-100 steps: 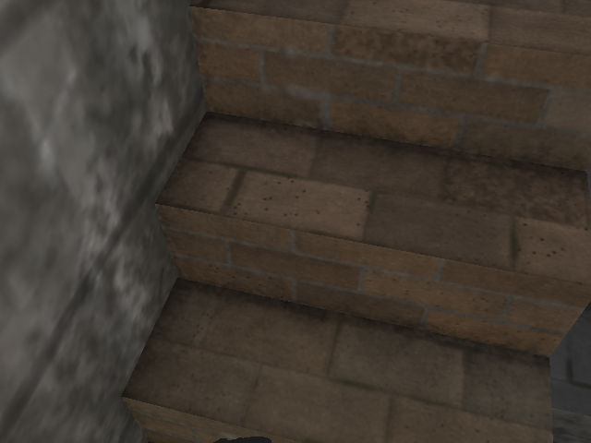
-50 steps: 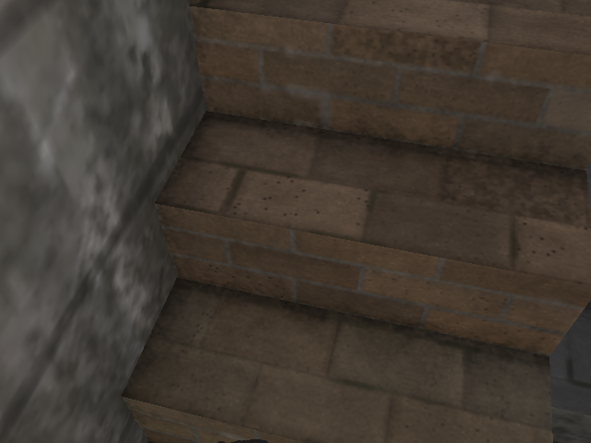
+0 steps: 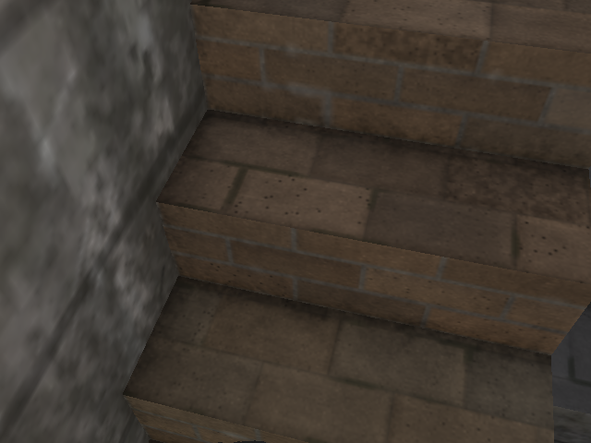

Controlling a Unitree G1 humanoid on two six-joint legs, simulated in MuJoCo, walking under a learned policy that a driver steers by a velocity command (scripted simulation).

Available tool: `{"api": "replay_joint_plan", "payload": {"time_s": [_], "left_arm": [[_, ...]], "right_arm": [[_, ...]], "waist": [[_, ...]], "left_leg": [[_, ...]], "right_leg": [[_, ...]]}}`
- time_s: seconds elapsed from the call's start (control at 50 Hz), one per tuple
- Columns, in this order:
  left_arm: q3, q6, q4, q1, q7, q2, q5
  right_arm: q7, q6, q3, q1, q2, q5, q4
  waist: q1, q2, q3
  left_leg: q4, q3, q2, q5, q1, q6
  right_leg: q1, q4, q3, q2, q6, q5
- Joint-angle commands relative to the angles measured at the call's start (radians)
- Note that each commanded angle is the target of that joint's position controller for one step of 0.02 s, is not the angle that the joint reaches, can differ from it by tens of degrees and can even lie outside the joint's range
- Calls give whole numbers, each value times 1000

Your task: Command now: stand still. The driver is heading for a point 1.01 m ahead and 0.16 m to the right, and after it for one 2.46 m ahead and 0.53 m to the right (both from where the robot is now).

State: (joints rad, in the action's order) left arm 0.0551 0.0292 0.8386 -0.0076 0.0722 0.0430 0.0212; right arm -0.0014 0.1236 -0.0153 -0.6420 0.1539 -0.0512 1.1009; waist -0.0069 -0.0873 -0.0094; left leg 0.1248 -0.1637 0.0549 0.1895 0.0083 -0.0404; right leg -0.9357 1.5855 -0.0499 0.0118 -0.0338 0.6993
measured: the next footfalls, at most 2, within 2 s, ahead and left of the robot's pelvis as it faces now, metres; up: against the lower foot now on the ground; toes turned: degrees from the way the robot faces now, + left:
right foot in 1.60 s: +0.21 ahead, -0.18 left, +0.22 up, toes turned +0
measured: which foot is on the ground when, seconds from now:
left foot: down 0.00-1.00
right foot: down 0.00-1.00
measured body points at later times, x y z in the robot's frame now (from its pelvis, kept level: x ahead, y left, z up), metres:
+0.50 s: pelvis +0.00 +0.00 +0.00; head +0.02 +0.00 +0.45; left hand +0.20 +0.14 -0.11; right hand -0.18 -0.21 -0.12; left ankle -0.08 +0.07 -0.76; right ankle +0.06 -0.14 -0.55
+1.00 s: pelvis +0.00 +0.00 +0.00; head +0.02 +0.00 +0.45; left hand +0.19 +0.14 -0.11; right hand -0.18 -0.21 -0.13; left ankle -0.08 +0.07 -0.76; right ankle +0.06 -0.14 -0.55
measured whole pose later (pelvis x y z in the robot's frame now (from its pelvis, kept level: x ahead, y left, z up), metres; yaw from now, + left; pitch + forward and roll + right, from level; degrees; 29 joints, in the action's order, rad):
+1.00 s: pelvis +0.00 +0.00 +0.00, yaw +0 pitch +3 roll -4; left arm 0.05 0.03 0.84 0.00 0.08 0.04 0.02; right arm 0.00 0.12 -0.01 -0.64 0.16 -0.05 1.10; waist -0.01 -0.09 -0.01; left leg 0.13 -0.17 0.06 0.19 0.01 -0.04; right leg -0.94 1.59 -0.04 0.01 -0.04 0.70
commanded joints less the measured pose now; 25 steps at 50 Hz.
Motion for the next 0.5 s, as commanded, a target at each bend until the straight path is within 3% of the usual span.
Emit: {"api": "replay_joint_plan", "payload": {"time_s": [0.02,0.5], "left_arm": [[3,15,-78,-82,0,2,0],[2,15,-76,-78,1,1,-1]], "right_arm": [[1,8,12,-225,81,-1,39],[1,8,13,-224,82,-1,38]], "waist": [[0,46,8],[-1,44,10]], "left_leg": [[-1,57,161,-342,-11,-51],[-4,55,161,-335,-10,-53]], "right_leg": [[23,-154,126,42,43,-226],[21,-153,125,39,43,-224]]}}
